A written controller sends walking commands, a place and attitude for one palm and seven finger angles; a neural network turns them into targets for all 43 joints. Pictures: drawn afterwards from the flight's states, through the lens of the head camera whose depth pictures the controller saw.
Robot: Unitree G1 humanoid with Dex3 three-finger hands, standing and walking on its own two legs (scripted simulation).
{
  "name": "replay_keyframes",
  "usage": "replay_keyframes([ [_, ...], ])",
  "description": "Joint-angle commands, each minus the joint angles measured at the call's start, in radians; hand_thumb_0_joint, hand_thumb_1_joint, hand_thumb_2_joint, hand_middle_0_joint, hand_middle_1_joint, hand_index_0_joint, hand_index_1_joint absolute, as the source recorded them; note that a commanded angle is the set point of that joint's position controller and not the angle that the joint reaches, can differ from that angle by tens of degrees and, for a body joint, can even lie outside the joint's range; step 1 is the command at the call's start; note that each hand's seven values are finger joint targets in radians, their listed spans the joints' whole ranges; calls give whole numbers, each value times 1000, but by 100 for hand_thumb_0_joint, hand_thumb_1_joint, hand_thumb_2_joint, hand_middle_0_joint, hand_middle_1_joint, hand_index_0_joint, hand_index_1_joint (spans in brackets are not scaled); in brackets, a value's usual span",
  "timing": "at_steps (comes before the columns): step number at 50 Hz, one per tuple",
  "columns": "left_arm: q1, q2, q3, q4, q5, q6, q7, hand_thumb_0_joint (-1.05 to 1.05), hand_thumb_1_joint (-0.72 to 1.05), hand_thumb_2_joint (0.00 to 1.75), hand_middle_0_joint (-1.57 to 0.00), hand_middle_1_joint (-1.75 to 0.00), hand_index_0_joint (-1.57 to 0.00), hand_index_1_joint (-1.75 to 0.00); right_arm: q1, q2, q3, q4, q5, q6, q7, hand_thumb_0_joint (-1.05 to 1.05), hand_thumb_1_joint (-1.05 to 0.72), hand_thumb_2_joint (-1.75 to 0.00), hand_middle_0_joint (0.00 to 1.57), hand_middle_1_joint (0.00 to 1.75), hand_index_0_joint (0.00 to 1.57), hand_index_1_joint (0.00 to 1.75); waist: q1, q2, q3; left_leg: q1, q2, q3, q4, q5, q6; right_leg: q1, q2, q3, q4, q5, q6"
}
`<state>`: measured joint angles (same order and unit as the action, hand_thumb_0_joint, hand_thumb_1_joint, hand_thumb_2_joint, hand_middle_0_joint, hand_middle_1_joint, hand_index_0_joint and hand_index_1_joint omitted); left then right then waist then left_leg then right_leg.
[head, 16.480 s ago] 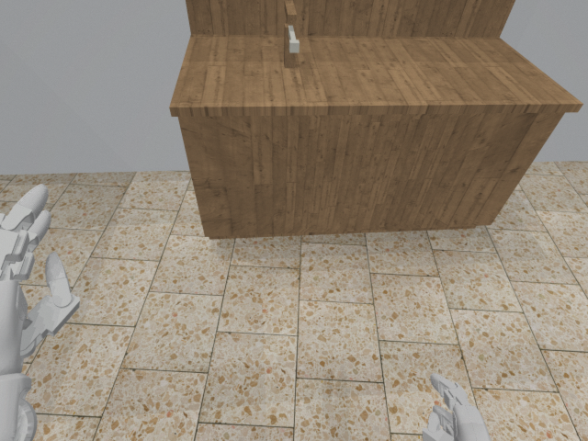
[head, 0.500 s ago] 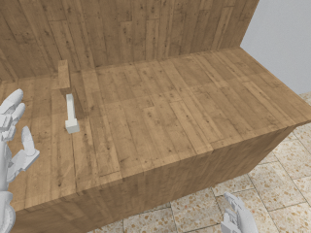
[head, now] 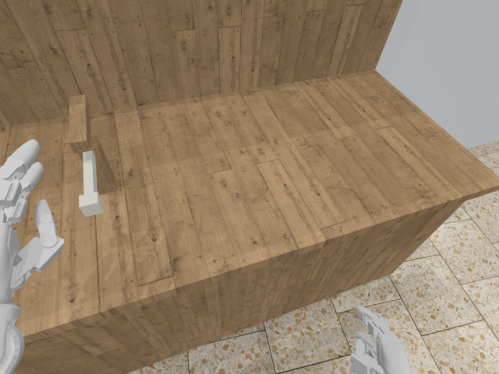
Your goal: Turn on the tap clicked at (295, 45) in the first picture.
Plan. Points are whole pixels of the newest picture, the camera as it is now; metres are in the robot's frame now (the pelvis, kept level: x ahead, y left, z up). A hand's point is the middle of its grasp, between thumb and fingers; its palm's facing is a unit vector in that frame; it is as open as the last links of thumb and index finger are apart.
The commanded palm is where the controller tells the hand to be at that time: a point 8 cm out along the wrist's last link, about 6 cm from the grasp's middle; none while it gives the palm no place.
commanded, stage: shuffle to correct the standing spot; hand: left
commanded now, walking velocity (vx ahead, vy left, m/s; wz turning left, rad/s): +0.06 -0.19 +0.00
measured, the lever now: (91, 204) +0.35 +0.30 +0.06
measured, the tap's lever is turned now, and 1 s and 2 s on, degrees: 0 0 0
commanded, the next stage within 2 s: come to a stop and stand still in 0.06 s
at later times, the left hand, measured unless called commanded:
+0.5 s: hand (98, 247) +0.22 +0.20 +0.15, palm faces +0.35 -0.84 -0.41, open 7.4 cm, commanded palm +0.17 +0.24 +0.17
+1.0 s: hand out of the picture +0.13 +0.32 +0.14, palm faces +0.42 -0.84 -0.35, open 7.4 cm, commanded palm +0.07 +0.33 +0.17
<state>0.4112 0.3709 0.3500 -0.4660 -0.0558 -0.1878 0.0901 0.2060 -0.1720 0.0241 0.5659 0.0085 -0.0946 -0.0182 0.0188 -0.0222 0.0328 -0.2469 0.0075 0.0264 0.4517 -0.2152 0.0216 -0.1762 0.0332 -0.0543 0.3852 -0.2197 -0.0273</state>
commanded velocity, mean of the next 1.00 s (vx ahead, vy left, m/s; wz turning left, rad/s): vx -0.01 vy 0.02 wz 0.00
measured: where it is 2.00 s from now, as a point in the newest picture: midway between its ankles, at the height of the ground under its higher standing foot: outside the picture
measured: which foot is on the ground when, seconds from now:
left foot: down 0.00-1.00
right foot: down 0.00-1.00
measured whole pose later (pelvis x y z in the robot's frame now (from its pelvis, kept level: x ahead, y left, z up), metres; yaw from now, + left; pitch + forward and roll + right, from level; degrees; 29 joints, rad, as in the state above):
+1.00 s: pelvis -0.08 +0.05 -0.01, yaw +1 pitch -5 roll -3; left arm 0.36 0.39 0.36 -0.41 -0.01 -0.20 0.09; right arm 0.26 -0.18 0.03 0.54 0.01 -0.12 -0.02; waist 0.05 -0.04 0.08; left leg -0.30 -0.02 0.07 0.52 -0.17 0.09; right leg -0.23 0.01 -0.03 0.51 -0.31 -0.01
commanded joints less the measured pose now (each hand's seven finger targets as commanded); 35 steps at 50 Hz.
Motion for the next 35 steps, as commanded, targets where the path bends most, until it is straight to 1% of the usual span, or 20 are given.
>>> replay_keyframes([
  [1, -48, 192, 130, -244, -12, -44, 14, 0, 90, 90, -20, -30, -20, -30, -92, -145, -67, -157, 12, -44, -15, 0, -90, -90, 20, 30, 20, 30, -10, 101, -166, 90, 123, -98, -31, 197, 2, 24, -65, 56, -25, 167, -1],
  [2, -44, 162, 104, -224, -19, -41, 8, 0, 90, 90, -20, -30, -20, -30, -83, -148, -63, -152, 3, -40, -16, 0, -90, -90, 20, 30, 20, 30, -13, 95, -157, 77, 122, -92, -24, 189, 7, 17, -65, 59, -27, 172, -2],
  [6, -45, 206, 143, -260, -27, -30, 11, 0, 90, 90, -20, -30, -20, -30, -97, -144, -68, -162, 12, -34, -20, 0, -90, -90, 20, 30, 20, 30, -13, 106, -161, 88, 123, -83, 20, 235, 9, 14, -78, 83, -13, 225, -11],
  [7, -38, 173, 118, -247, -32, -30, 5, 0, 90, 90, -20, -30, -20, -30, -83, -148, -67, -156, 5, -30, -20, 0, -90, -90, 20, 30, 20, 30, -16, 83, -168, 84, 119, -72, 38, 235, 13, 18, -77, 81, -12, 241, -14],
  [8, -44, 199, 138, -258, -34, -27, 5, 0, 90, 90, -20, -30, -20, -30, -82, -151, -75, -165, 7, -30, -22, 0, -90, -90, 20, 30, 20, 30, -14, 84, -175, 86, 119, -68, 55, 258, 12, 29, -86, 96, -5, 282, -16],
  [9, -23, 186, 133, -244, -37, -24, 5, 0, 90, 90, -20, -30, -20, -30, -83, -148, -74, -165, 9, -28, -21, 0, -90, -90, 20, 30, 20, 30, -14, 78, -181, 83, 108, -54, 72, 247, 11, 37, -99, 109, -10, 313, -15],
  [12, 32, 159, 124, -221, -33, -25, 21, 0, 90, 90, -20, -30, -20, -30, -96, -147, -60, -150, 12, -19, -15, 0, -90, -90, 20, 30, 20, 30, -15, 54, -201, 53, 59, -25, 123, 240, 11, 98, -144, 149, -21, 514, 11],
  [13, 34, 178, 140, -222, -33, -24, 27, 0, 90, 90, -20, -30, -20, -30, -103, -145, -62, -157, 16, -18, -16, 0, -90, -90, 20, 30, 20, 30, -12, 43, -202, 36, 47, -27, 120, 225, 8, 121, -157, 161, -20, 575, 29],
  [16, 58, 191, 155, -211, -27, -23, 42, 0, 90, 90, -20, -30, -20, -30, -137, -143, -55, -151, 24, -5, -26, 0, -90, -90, 20, 30, 20, 30, -3, 1, -157, 3, 34, -28, 110, 192, 14, 124, -178, 166, -28, 649, 70],
  [17, 70, 163, 134, -183, -28, -27, 38, 0, 90, 90, -20, -30, -20, -30, -125, -146, -53, -148, 16, 1, -24, 0, -90, -90, 20, 30, 20, 30, -4, -21, -159, -1, 30, -23, 114, 182, 19, 129, -179, 160, -35, 646, 82],
  [20, 42, 181, 144, -204, -24, -38, 42, 0, 90, 90, -20, -30, -20, -30, -133, -144, -55, -158, 20, 3, -29, 0, -90, -90, 20, 30, 20, 30, 3, -37, -155, -25, 27, -28, 99, 143, 20, 152, -198, 173, -26, 679, 97],
  [23, 22, 174, 128, -220, -19, -42, 45, 0, 90, 90, -20, -30, -20, -30, -137, -149, -60, -158, 19, 6, -30, 0, -90, -90, 20, 30, 20, 30, 6, -17, -168, 7, 32, -27, 81, 186, 28, 144, -200, 164, -13, 667, 99],
  [28, 12, 162, 110, -232, -16, -34, 48, 0, 90, 90, -20, -30, -20, -30, -131, -153, -65, -159, 18, 3, -33, 0, -90, -90, 20, 30, 20, 30, 5, -13, -192, 93, 56, -44, 52, 232, 33, 79, -172, 152, -18, 493, 91],
  [29, -943, 917, 686, -426, 116, -137, 56, 0, 90, 90, -20, -30, -20, -30, 48, -163, -108, -140, -14, -70, -37, 0, -90, -90, 20, 30, 20, 30, 19, -154, -23, -30, -17, 128, 74, 158, -17, -50, -115, 130, -126, 839, 193],
  [30, -386, 348, 307, 125, 45, -107, 14, 0, 90, 90, -20, -30, -20, -30, -47, -93, -69, -106, -15, -73, -30, 0, -90, -90, 20, 30, 20, 30, 40, -103, -243, -6, -56, 6, 25, 246, 5, 170, -169, 174, 72, 821, 69],
  [31, -230, 278, 258, -32, 7, -99, 36, 0, 90, 90, -20, -30, -20, -30, -102, -137, -86, -157, 21, -68, -15, 0, -90, -90, 20, 30, 20, 30, 53, 47, -233, 77, 7, 2, -5, 337, 5, 159, -185, 185, 127, 781, 49],
  [32, -167, 168, 168, 85, 15, -83, 31, 0, 90, 90, -20, -30, -20, -30, -45, -147, -92, -134, 20, -71, -13, 0, -90, -90, 20, 30, 20, 30, 30, 87, -264, 136, 34, 29, 57, 405, 9, 106, -167, 179, 113, 705, 40],
  [33, -147, 143, 114, -26, 7, -93, 16, 0, 90, 90, -20, -30, -20, -30, -49, -161, -92, -153, 22, -73, 0, 0, -90, -90, 20, 30, 20, 30, 26, 125, -290, 163, 50, -2, 51, 438, 22, 102, -158, 158, 121, 640, 65],
  [34, -77, 133, 99, -74, 3, -86, 14, 0, 90, 90, -20, -30, -20, -30, -53, -163, -90, -158, 24, -70, 15, 0, -90, -90, 20, 30, 20, 30, 31, 130, -292, 179, 72, -18, 58, 471, 35, 87, -143, 133, 124, 564, 76],
  [35, -38, 106, 59, -127, 5, -80, 10, 0, 90, 90, -20, -30, -20, -30, -73, -162, -87, -166, 25, -67, 25, 0, -90, -90, 20, 30, 20, 30, 34, 87, -278, 149, 86, -33, 65, 471, 40, 81, -130, 120, 113, 493, 82],
])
